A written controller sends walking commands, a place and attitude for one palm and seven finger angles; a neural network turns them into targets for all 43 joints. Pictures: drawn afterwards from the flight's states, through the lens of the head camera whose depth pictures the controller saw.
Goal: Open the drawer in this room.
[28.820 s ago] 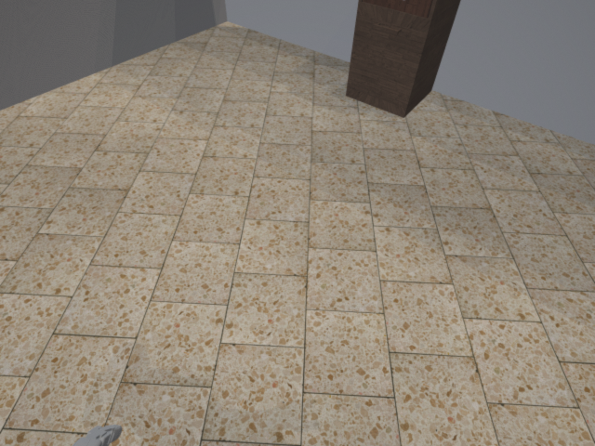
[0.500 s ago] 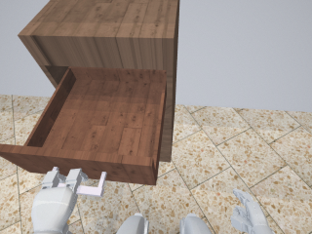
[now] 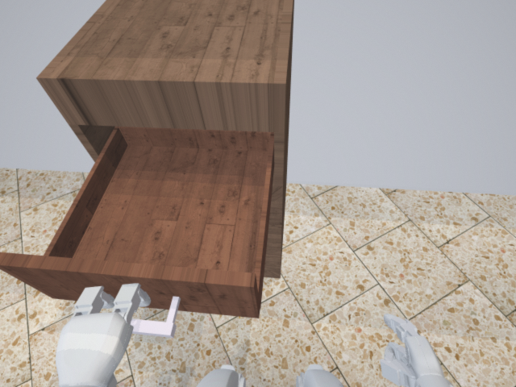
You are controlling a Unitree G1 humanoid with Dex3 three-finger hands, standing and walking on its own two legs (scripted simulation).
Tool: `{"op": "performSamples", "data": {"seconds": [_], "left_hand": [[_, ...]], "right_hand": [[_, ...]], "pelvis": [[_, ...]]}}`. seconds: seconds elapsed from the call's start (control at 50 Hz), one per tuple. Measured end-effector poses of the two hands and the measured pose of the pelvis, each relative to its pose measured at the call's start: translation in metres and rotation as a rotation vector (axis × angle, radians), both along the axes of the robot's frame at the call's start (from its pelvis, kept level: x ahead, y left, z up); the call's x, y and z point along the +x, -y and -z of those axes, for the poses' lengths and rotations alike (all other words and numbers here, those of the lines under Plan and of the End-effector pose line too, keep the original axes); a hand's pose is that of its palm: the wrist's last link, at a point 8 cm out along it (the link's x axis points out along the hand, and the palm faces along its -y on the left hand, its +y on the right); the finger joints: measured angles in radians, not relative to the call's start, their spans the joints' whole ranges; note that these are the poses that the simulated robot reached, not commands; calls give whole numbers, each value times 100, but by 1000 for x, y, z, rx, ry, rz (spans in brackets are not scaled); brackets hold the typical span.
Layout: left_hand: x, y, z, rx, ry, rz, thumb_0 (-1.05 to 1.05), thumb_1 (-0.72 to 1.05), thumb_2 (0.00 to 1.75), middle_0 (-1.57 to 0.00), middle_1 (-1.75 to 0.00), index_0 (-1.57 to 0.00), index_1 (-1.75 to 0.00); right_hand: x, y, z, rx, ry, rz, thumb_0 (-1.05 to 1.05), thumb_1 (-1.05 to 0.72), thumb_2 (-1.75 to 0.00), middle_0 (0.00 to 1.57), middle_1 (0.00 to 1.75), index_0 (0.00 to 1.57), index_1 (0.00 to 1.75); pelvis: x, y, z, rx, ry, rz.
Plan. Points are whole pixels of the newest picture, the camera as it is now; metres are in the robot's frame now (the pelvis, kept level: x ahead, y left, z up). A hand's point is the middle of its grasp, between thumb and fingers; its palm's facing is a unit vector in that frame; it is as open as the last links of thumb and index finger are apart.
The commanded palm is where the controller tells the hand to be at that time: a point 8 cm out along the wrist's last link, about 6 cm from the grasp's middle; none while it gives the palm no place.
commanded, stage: lift the hand off the handle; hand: left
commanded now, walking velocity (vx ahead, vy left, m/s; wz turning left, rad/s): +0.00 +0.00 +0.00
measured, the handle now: (130, 312) +0.23 +0.22 -0.02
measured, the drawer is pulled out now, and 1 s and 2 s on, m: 0.30 0.30 0.30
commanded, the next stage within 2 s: draw the hand back to the body in 1.90 s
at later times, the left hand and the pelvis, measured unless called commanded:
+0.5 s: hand (103, 340) +0.19 +0.23 +0.01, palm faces -0.05 -0.10 -0.99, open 13.6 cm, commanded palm +0.17 +0.23 +0.07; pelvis +0.01 +0.00 +0.02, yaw +0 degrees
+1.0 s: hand (90, 335) +0.18 +0.23 +0.05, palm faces +0.00 -0.13 -0.99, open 13.8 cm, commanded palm +0.17 +0.23 +0.11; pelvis +0.01 +0.01 +0.03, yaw -1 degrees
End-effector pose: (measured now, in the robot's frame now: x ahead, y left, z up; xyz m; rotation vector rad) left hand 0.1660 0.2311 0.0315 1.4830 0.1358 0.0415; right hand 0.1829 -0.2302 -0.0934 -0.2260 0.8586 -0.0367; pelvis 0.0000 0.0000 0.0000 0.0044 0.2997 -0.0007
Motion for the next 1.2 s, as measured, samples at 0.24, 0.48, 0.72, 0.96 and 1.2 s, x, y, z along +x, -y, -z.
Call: {"op": "performSamples", "data": {"seconds": [0.24, 0.48, 0.72, 0.96, 1.2], "left_hand": [[1, -4, -16, -3, -3, 2, 0, -49, 30, -32, -120, -36, -121], [1, -5, -33, -13, 3, 2, 0, -49, 30, -32, -120, -37, -121], [-5, -9, -58, -13, 49, -1, 0, -49, 30, -32, -120, -34, -120], [-7, -7, -73, -44, 49, 7, 0, -49, 30, -32, -120, -32, -120], [3, -11, -91, -25, 79, -2, 0, -49, 30, -32, -120, -32, -120]], "right_hand": [[8, -1, -13, 3, 14, -7, 1, -90, -90, 20, 30, 20, 30], [12, -6, -22, 18, 19, -15, 1, -90, -90, 20, 30, 20, 30], [15, -12, -33, 39, 42, -20, 1, -90, -90, 20, 30, 20, 30], [17, -18, -45, 41, 66, -35, 1, -90, -90, 20, 30, 20, 30], [14, -24, -47, 77, 64, -17, 1, -90, -90, 20, 30, 20, 30]], "pelvis": [[6, -1, -10, 0, 24, 3], [11, -3, -19, -1, 47, 5], [13, -7, -26, 1, 77, 14], [10, -11, -33, -4, 108, 7], [13, -13, -39, -4, 125, 16]]}}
